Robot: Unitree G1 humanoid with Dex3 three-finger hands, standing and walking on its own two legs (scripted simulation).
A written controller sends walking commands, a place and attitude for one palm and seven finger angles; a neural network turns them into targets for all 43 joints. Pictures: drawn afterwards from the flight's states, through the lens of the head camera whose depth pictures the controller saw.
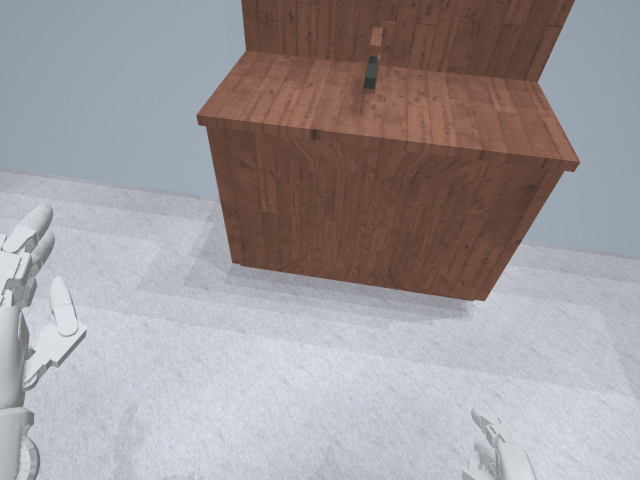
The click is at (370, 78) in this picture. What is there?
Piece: tap's lever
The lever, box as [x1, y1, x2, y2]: [364, 74, 375, 88]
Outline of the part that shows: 365,74 364,87 373,88 375,74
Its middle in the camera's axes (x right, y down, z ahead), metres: +0.12 -0.40 +0.99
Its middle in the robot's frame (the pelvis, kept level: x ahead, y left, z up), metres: +1.02 -0.06 +0.04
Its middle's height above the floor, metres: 0.82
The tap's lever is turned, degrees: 0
